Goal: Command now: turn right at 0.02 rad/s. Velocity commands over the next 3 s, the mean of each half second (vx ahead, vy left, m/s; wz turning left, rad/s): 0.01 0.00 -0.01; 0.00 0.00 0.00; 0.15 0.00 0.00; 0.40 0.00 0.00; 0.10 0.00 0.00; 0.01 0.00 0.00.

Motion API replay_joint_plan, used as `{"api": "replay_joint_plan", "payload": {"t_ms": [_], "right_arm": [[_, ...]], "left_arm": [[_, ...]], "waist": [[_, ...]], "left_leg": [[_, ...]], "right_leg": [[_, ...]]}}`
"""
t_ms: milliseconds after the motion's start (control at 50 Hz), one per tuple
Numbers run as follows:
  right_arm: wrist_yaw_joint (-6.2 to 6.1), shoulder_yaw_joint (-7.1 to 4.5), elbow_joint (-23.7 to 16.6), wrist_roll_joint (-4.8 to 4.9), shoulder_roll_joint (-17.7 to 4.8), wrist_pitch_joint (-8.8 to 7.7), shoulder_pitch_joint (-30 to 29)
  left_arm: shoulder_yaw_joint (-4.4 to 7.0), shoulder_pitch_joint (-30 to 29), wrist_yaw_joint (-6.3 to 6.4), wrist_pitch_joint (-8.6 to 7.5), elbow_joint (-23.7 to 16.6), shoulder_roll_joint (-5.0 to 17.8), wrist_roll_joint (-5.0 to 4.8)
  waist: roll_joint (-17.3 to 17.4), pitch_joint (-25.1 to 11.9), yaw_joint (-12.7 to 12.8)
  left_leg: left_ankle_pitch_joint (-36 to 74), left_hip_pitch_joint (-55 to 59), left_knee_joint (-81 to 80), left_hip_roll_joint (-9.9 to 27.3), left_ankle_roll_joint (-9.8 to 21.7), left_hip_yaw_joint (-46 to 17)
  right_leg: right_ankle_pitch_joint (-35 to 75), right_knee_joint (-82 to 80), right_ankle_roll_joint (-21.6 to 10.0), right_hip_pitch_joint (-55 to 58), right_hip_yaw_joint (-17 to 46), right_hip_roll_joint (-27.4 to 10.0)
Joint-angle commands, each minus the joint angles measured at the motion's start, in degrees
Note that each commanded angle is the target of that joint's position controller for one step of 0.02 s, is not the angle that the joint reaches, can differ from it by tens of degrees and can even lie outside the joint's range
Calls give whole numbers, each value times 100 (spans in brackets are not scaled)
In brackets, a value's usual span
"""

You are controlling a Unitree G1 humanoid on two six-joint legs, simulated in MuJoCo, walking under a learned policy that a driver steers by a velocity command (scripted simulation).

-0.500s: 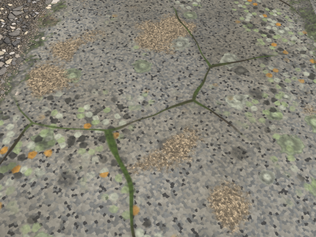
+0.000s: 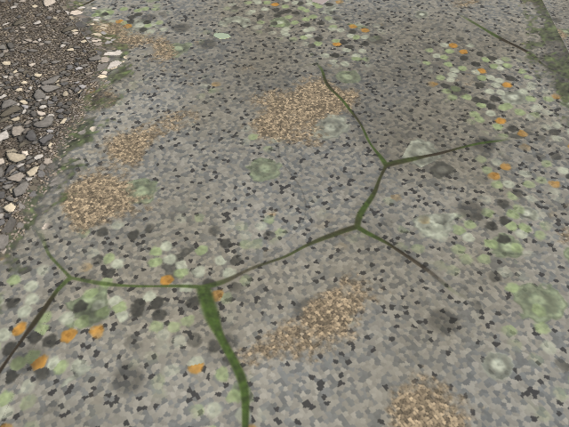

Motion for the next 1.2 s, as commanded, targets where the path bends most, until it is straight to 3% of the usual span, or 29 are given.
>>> {"api": "replay_joint_plan", "payload": {"t_ms": [20, 240, 480, 1180, 1200], "right_arm": [[-36, -85, 20, 1, -449, -19, 232], [-90, -27, 500, 3, -336, 10, 269], [-121, 38, 791, 3, -143, -10, 381], [-159, 67, 980, 3, 173, -66, 778], [-155, 71, 997, -4, 196, -65, 835]], "left_arm": [[125, 112, 33, -56, -32, 609, -1], [70, 412, 67, -25, 538, 486, -1], [30, 636, 81, -4, 902, 289, 0], [8, 1022, 103, 0, 1224, -89, 4], [3, 1071, 101, 5, 1240, -112, 9]], "waist": [[-45, 8, 17], [-58, 168, 44], [-13, 286, 78], [-17, 399, 92], [-21, 278, 88]], "left_leg": [[493, 88, -278, 427, 103, -481], [448, 85, -305, 470, 153, -515], [357, -51, -331, 473, 179, -545], [307, -190, -338, 444, 246, -605], [-91, -149, -382, 397, 255, -590]], "right_leg": [[954, -501, -163, -88, 788, -784], [792, -585, -119, -95, 714, -721], [599, -591, -83, -90, 658, -684], [538, -489, -12, -130, 577, -678], [109, -527, -20, -88, 559, -627]]}}
Next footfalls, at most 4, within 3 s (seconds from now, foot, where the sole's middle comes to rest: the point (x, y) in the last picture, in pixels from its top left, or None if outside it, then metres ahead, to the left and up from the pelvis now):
1.92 left None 0.44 0.06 -0.78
2.36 right None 0.47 -0.12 -0.78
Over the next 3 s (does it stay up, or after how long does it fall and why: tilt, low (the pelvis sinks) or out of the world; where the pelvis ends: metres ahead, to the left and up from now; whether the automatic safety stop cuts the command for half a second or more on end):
stays up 0.44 -0.02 0.00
